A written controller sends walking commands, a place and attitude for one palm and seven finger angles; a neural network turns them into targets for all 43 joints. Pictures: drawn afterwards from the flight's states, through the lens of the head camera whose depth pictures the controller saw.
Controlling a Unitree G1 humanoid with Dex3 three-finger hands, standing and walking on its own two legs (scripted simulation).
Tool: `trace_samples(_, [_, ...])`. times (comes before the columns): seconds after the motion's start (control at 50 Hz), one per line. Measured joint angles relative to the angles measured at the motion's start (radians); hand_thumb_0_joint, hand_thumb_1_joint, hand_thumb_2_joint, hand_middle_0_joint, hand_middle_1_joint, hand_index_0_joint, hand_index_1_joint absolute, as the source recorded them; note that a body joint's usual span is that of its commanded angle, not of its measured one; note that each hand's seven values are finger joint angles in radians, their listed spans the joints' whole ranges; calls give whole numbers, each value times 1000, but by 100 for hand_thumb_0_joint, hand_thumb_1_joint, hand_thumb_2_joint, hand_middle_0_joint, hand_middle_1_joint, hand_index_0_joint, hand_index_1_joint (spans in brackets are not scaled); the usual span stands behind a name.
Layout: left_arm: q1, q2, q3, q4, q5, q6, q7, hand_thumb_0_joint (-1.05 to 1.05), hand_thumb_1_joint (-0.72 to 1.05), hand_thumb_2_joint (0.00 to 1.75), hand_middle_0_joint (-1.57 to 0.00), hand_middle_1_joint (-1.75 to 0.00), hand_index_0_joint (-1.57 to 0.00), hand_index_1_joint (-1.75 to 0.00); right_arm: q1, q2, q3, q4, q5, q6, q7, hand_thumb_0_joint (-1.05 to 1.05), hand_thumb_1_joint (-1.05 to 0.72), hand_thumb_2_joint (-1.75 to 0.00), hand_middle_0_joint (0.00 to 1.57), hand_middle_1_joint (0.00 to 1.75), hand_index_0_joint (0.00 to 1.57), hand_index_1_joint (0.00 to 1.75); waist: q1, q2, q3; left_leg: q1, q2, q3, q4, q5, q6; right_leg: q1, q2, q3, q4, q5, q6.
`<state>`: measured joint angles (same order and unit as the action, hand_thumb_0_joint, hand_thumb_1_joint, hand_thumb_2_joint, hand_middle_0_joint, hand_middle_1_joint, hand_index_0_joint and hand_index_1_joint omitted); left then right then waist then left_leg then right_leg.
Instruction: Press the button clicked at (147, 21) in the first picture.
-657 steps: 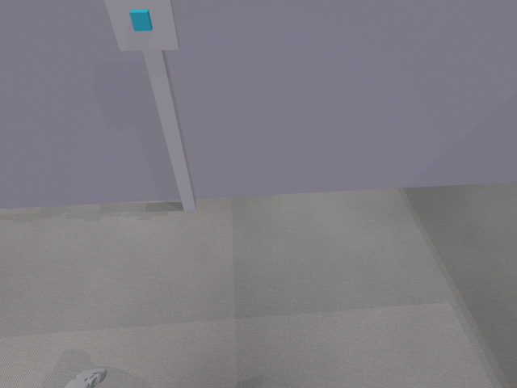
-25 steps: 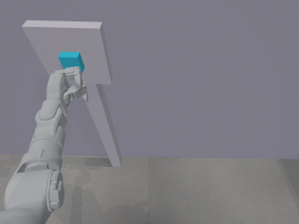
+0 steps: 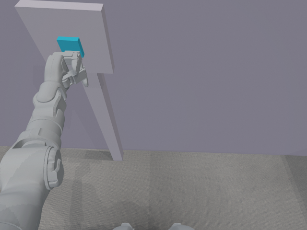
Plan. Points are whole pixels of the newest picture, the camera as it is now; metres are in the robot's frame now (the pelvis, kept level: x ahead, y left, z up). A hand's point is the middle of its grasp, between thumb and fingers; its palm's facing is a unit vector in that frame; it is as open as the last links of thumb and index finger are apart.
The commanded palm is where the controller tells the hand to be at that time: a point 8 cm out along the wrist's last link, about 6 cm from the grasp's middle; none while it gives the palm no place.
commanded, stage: hold the button down briefly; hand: left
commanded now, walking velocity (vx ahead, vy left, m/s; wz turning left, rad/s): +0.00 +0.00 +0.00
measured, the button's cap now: (72, 45) +0.54 +0.19 +0.17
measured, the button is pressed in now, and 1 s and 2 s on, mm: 8 0 0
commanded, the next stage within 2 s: pull the fist back off the button in 0.08 s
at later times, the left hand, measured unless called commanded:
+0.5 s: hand (83, 76) +0.47 +0.17 +0.12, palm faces -0.01 -1.00 -0.01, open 3.4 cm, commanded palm +0.44 +0.20 +0.13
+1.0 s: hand (76, 102) +0.39 +0.17 +0.13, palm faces -0.03 -1.00 -0.02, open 3.1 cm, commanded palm +0.36 +0.21 +0.13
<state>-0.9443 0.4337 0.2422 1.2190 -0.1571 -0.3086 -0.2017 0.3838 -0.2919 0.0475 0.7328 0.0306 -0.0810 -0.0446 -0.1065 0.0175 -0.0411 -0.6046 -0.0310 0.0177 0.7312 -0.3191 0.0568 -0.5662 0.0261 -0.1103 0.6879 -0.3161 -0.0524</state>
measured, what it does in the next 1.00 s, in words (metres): stands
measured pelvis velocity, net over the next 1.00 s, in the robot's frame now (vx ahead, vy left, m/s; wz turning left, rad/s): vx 0.02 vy -0.01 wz -0.02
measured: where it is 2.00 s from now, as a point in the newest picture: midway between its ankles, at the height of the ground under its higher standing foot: outside the picture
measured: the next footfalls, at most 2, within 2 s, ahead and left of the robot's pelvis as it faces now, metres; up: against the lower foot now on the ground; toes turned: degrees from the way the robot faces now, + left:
none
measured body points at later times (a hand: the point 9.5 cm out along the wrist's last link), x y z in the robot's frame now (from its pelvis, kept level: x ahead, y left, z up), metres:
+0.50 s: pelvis +0.00 -0.01 +0.00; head +0.06 -0.01 +0.45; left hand +0.47 +0.22 +0.12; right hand +0.03 -0.27 -0.12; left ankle +0.02 +0.08 -0.71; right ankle +0.01 -0.09 -0.71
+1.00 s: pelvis +0.02 -0.01 +0.01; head +0.04 -0.02 +0.46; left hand +0.38 +0.22 +0.13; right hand +0.17 -0.26 -0.08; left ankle +0.02 +0.08 -0.71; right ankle +0.01 -0.09 -0.71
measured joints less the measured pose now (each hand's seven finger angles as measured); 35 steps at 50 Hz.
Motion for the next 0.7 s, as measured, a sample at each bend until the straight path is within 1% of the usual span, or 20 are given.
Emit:
trace_samples(0.2, [-10,23,13,14,1,5,3,1,88,92,-130,-150,-153,-150,11,-9,0,-3,-1,-17,2,1,-91,-90,20,30,21,30,-14,1,-3,-22,7,-2,14,2,-5,-21,7,-3,10,4,-6])
trace_samples(0.34, [16,24,27,-9,1,4,-4,1,89,91,-130,-150,-153,-150,17,-6,-4,-12,-2,-16,7,1,-91,-90,20,30,21,30,-12,5,-8,-22,12,0,16,-1,-8,-22,11,1,11,4,-10])
trace_samples(0.46, [95,-6,42,-77,-10,1,-14,1,89,91,-130,-150,-150,-150,18,-2,-7,-26,1,-1,14,1,-91,-90,20,30,21,30,5,12,-20,9,15,10,7,-9,-8,4,15,12,5,-3,-10])
trace_samples(0.56, [181,-39,37,-171,-17,11,-28,1,90,90,-130,-150,-141,-150,3,7,-9,-50,9,14,14,1,-91,-90,20,30,21,30,15,14,-31,55,19,23,-11,-18,-8,43,20,27,-8,-8,-9])
trace_samples(0.62, [239,-68,41,-242,-26,26,-35,1,90,90,-130,-150,-137,-150,-12,10,-8,-72,15,23,12,1,-91,-90,20,30,21,30,21,18,-38,88,21,33,-25,-23,-7,70,23,39,-19,-10,-8])
trace_samples(0.7, [330,-97,53,-341,-34,62,-31,1,89,90,-130,-150,-133,-150,-33,15,-5,-111,20,35,11,1,-91,-90,20,30,20,30,31,20,-45,132,22,48,-51,-24,-7,104,26,56,-35,-11,-6])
